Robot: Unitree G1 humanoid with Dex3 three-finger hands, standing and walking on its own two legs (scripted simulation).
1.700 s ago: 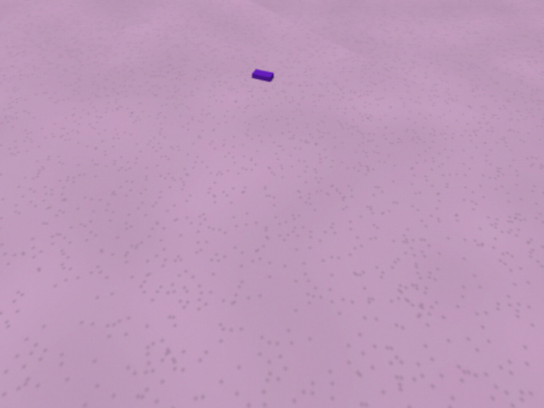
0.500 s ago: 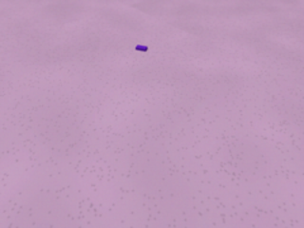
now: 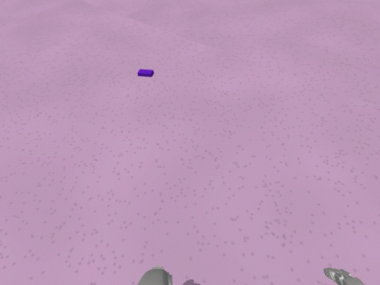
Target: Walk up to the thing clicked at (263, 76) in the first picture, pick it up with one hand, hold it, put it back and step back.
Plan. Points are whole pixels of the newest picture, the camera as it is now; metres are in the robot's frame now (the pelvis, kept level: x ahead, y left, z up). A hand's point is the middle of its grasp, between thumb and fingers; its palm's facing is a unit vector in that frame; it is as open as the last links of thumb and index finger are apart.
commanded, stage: walk up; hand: left
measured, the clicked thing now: (145, 73) +2.07 +0.55 -0.76
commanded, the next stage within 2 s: none
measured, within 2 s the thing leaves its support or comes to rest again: neither
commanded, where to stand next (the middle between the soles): +1.55 +0.42 m, yaw -13 degrees
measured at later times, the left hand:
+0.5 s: hand (98, 172) +0.46 +0.32 -0.12, palm faces -0.17 -0.88 -0.44, open 7.4 cm
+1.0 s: hand (97, 136) +0.65 +0.40 -0.16, palm faces -0.12 -0.88 -0.45, open 7.4 cm
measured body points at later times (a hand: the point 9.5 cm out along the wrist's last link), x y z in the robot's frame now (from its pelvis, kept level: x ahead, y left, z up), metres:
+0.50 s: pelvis +0.32 +0.05 -0.01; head +0.32 +0.02 +0.44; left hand +0.47 +0.37 -0.09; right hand +0.32 -0.28 -0.13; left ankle +0.26 +0.17 -0.74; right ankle +0.45 -0.09 -0.72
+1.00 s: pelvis +0.61 +0.10 -0.03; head +0.63 +0.09 +0.42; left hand +0.66 +0.44 -0.13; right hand +0.71 -0.25 -0.12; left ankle +0.74 +0.22 -0.74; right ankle +0.49 -0.08 -0.73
